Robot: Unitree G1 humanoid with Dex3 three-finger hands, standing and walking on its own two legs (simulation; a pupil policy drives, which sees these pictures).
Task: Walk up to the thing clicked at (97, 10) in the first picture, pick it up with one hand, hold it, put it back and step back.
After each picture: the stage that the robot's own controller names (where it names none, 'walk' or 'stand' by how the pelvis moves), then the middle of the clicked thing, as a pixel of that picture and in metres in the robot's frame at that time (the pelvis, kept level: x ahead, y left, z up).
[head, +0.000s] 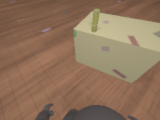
stand; (95, 21) +1.04 +0.02 +0.06
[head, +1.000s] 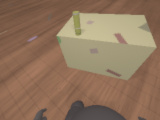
walk; (77, 24) +0.91 +0.23 +0.07
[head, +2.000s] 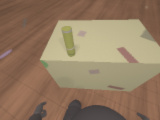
walk; (69, 43) +0.53 +0.22 +0.10
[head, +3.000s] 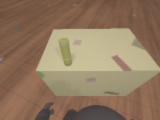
stand; (66, 53) +0.47 +0.22 +0.06
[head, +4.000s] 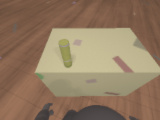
stand; (66, 55) +0.45 +0.21 +0.05
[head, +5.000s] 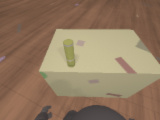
stand; (69, 55) +0.46 +0.19 +0.05
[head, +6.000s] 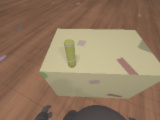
stand; (70, 55) +0.46 +0.19 +0.05
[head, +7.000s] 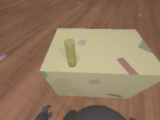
rise first; (71, 54) +0.46 +0.18 +0.05
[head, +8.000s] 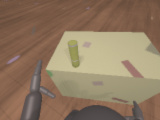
rise first; (74, 55) +0.47 +0.19 +0.06
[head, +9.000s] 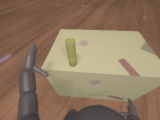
go down; (71, 54) +0.47 +0.18 +0.06
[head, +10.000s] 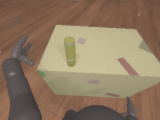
go down; (70, 53) +0.45 +0.17 +0.07
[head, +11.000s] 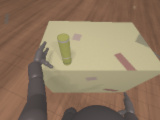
close in; (65, 51) +0.45 +0.18 +0.08
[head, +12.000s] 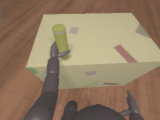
close; (62, 45) +0.47 +0.19 +0.11
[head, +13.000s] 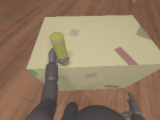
lift; (61, 52) +0.42 +0.19 +0.11
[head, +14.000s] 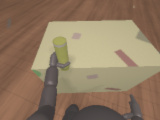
lift; (62, 56) +0.39 +0.19 +0.12
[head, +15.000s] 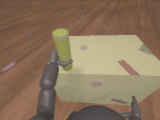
lift; (64, 53) +0.32 +0.17 +0.24
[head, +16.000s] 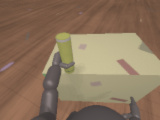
hold; (66, 56) +0.33 +0.16 +0.21
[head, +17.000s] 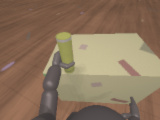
hold; (67, 56) +0.32 +0.16 +0.21
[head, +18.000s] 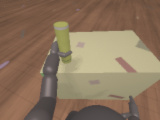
crouch; (64, 45) +0.39 +0.18 +0.23
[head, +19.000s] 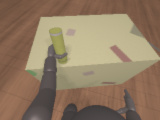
lower; (59, 48) +0.46 +0.19 +0.09
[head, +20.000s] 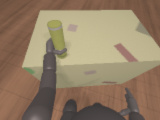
lower; (59, 42) +0.47 +0.20 +0.12
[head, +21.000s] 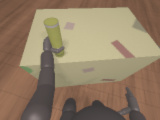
lower; (56, 41) +0.48 +0.20 +0.12
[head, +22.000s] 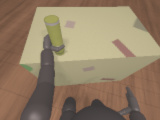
lower; (56, 39) +0.49 +0.20 +0.13
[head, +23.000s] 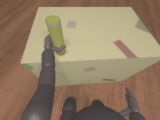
loosen; (57, 39) +0.48 +0.20 +0.13
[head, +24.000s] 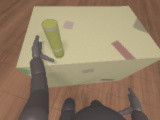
withdraw; (55, 42) +0.46 +0.20 +0.12
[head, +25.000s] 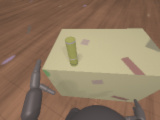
sink last; (72, 53) +0.46 +0.19 +0.09
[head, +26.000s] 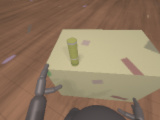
stand; (73, 53) +0.47 +0.19 +0.07
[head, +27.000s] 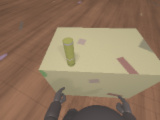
stand; (69, 53) +0.46 +0.19 +0.06
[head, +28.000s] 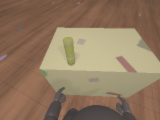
stand; (69, 53) +0.47 +0.20 +0.06
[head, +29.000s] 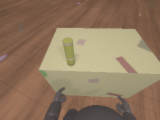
stand; (69, 53) +0.47 +0.20 +0.06
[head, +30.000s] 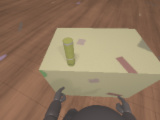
stand; (69, 53) +0.46 +0.20 +0.06
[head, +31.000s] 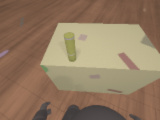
walk; (70, 49) +0.49 +0.19 +0.07
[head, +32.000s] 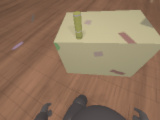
walk; (78, 27) +0.77 +0.20 +0.08
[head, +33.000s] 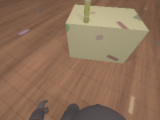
stand; (86, 12) +1.15 +0.13 +0.08
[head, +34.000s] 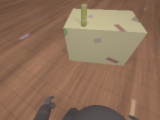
stand; (83, 16) +1.12 +0.16 +0.07
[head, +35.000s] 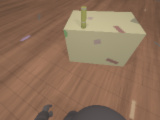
stand; (83, 18) +1.12 +0.16 +0.05
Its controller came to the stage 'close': yes
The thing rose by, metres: 0.19
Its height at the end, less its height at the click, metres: +0.00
